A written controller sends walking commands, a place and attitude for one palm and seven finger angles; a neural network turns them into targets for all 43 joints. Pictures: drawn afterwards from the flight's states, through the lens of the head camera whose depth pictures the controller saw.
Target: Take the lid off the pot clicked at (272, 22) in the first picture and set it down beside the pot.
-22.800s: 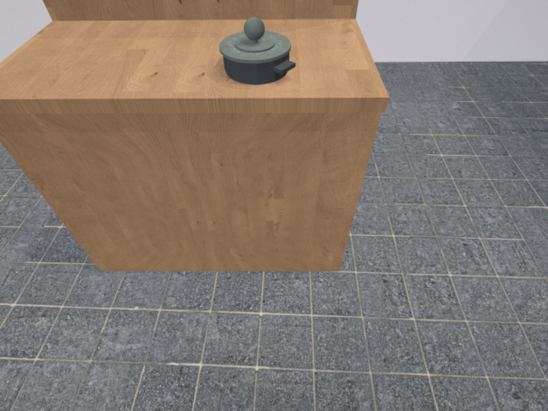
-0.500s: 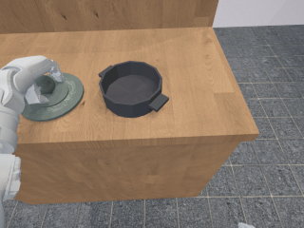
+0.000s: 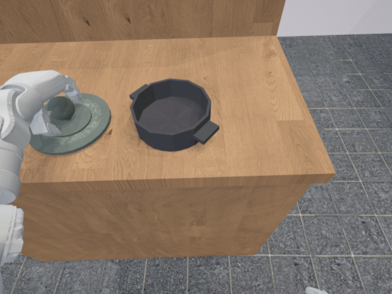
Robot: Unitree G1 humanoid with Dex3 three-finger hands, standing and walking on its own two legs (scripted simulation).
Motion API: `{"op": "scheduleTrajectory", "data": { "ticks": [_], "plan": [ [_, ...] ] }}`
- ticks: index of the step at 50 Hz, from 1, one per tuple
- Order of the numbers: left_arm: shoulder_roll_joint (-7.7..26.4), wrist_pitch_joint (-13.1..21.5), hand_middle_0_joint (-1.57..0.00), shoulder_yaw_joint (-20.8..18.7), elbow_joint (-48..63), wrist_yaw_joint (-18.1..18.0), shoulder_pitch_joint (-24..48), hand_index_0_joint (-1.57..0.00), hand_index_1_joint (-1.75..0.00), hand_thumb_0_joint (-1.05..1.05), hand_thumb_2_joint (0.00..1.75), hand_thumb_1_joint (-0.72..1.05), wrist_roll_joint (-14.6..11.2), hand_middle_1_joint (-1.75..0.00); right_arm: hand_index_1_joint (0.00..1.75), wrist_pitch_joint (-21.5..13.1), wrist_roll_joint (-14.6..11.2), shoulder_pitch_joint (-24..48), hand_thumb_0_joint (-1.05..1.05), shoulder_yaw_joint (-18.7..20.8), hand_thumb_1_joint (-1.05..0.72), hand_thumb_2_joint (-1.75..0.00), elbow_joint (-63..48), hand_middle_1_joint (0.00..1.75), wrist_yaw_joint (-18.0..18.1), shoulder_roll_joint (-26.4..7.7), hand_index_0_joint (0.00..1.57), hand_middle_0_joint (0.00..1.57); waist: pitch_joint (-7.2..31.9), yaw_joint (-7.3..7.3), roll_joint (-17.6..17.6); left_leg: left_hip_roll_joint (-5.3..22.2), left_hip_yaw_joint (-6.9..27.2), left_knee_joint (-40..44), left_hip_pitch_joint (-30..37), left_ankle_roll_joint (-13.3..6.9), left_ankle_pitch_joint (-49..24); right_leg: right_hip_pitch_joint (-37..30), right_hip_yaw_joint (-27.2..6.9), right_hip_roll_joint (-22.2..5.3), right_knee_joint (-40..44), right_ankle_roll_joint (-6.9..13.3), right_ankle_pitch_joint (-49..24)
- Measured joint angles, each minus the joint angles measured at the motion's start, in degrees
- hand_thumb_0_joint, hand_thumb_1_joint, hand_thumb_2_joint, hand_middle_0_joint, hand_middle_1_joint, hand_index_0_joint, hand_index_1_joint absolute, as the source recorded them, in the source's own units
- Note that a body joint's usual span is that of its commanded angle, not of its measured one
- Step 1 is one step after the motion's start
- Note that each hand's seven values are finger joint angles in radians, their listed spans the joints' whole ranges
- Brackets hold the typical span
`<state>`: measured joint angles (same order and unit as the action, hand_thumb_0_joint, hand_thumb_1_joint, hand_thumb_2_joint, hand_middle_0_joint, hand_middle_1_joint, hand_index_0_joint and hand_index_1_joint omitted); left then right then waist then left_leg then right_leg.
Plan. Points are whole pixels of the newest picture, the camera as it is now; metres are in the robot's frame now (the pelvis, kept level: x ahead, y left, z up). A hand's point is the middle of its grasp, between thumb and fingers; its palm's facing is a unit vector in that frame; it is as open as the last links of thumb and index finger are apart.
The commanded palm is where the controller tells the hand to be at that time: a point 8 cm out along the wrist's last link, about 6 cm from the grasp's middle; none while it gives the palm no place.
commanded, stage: raise the empty hand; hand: left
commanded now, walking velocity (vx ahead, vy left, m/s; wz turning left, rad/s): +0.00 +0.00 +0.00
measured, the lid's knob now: (61, 108) +0.47 +0.29 +0.12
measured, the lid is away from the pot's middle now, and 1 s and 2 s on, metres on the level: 0.23 0.23 0.23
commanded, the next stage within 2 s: draw the hand back to the body in 1.18 s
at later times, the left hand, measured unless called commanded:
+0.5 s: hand (36, 86) +0.44 +0.29 +0.19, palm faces -0.29 -0.05 -0.96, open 10.9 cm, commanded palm +0.43 +0.30 +0.27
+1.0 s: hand (17, 55) +0.45 +0.30 +0.25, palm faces -0.20 -0.07 -0.98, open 10.9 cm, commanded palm +0.44 +0.29 +0.32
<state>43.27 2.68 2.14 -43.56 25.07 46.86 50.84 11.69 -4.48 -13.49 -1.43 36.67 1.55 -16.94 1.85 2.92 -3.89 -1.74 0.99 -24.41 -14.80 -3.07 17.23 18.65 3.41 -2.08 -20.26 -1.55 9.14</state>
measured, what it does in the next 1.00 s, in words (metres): stands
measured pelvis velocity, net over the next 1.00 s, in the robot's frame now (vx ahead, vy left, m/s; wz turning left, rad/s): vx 0.00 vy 0.00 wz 0.00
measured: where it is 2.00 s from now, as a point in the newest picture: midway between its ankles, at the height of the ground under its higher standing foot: outside the picture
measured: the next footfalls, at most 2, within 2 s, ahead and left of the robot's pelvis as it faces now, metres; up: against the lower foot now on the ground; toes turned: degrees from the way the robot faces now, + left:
none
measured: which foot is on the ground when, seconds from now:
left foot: down 0.00-1.00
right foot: down 0.00-1.00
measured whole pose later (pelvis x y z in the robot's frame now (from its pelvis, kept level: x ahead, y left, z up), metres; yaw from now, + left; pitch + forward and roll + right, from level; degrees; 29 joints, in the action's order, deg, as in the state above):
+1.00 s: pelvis +0.00 +0.00 +0.00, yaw +0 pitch +8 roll -1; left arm 47.7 -6.0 5.1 -47.0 31.7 64.5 53.0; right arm 9.9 -5.1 -14.3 -2.5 36.1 1.4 -17.4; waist 2.5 3.8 -3.8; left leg -2.1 1.0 -22.7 -14.0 -3.2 16.1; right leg 17.9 3.3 -2.4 -18.6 -1.6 8.0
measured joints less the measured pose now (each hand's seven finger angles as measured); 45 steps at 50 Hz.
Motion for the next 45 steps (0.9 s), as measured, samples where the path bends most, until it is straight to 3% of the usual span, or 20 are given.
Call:
{"op": "scheduleTrajectory", "data": {
  "ticks": [5, 11, 17, 22, 29, 37, 45],
  "plan": [
    [0.39, 1.07, -0.6, -1.19, -0.61, -0.69, 1.87, -0.61, -0.4, 0.0, 1.01, -0.18, -1.03, -0.4, 0.3, -0.72, 0.08, 0.08, 0.01, -0.38, -0.91, -0.9, 0.34, 0.3, 0.3, -0.13, 0.2, 0.2, 0.42, 0.11, -0.06, -0.09, 0.27, 0.13, 0.33, 0.05, -0.23, -0.5, 0.26, -0.1, 0.31, -0.01, -0.2],
    [1.09, -2.84, -0.6, 3.25, -4.14, 1.41, 6.43, -0.61, -0.4, 0.0, 1.01, -0.19, 0.26, -0.4, 0.3, -0.5, -0.53, 0.07, 0.01, -0.29, -0.91, -0.89, 0.25, 0.3, 0.18, -0.39, 0.2, 0.2, 0.0, 0.18, 0.1, -0.19, 0.25, 0.0, -0.01, 0.03, -0.49, -0.21, 0.23, -0.19, 0.22, 0.17, -0.48],
    [1.33, -0.88, -0.6, 0.18, -3.76, 1.63, 7.66, -0.61, -0.4, 0.0, 1.01, -0.19, -0.23, -0.4, 0.3, -0.86, -0.24, -0.27, 0.01, -0.68, -0.91, -0.89, 0.36, 0.3, 0.66, -0.54, 0.2, 0.2, 0.58, 0.96, 0.03, -0.25, -0.02, 0.46, 0.44, -0.07, -0.66, -0.46, -0.06, -0.23, 0.54, -0.08, -0.69],
    [2.8, -3.5, -0.6, 2.32, -7.54, 2.74, 10.66, -0.61, -0.4, 0.0, 1.01, -0.19, 0.92, -0.4, 0.3, -0.58, -0.72, -0.82, 0.01, -0.65, -0.91, -0.89, 0.05, 0.3, 0.27, -0.55, 0.2, 0.2, 0.31, 1.36, 0.3, -0.12, -0.45, 0.38, 0.29, -0.03, -0.61, -0.15, -0.49, -0.06, 0.44, -0.01, -0.8],
    [3.25, -3.07, -0.6, 0.52, -3.19, 3.96, 11.19, -0.61, -0.4, 0.0, 1.01, -0.19, 0.73, -0.4, 0.3, -1.06, -0.29, -1.96, 0.01, -0.41, -0.91, -0.9, 0.25, 0.3, 0.55, -0.69, 0.2, 0.2, 0.05, 1.5, 0.33, -0.33, -0.09, 1.01, 0.59, -0.15, -0.99, -0.63, -0.16, -0.28, 1.13, -0.03, -1.03],
    [3.93, -6.28, -0.6, 2.46, -3.03, 5.51, 13.16, -0.61, -0.4, 0.0, 1.01, -0.19, 1.24, -0.4, 0.3, -1.09, -0.58, -2.03, 0.01, -0.28, -0.91, -0.9, 0.08, 0.3, -0.15, -0.81, 0.2, 0.2, 0.31, 1.26, 0.01, -0.37, -0.15, 1.21, 0.69, -0.21, -0.94, -0.77, -0.24, -0.28, 1.41, -0.02, -1.06],
    [4.33, -7.42, -0.6, 1.96, -3.92, 6.22, 16.13, -0.61, -0.4, 0.0, 1.01, -0.19, 1.57, -0.4, 0.3, -1.47, -0.67, -0.87, 0.01, -1.01, -0.91, -0.9, -0.39, 0.3, -0.15, -0.48, 0.2, 0.2, 0.62, 1.18, 0.11, -0.38, -0.26, 1.57, 0.83, -0.2, -1.04, -0.73, -0.37, -0.29, 1.51, -0.17, -1.08]
  ]
}}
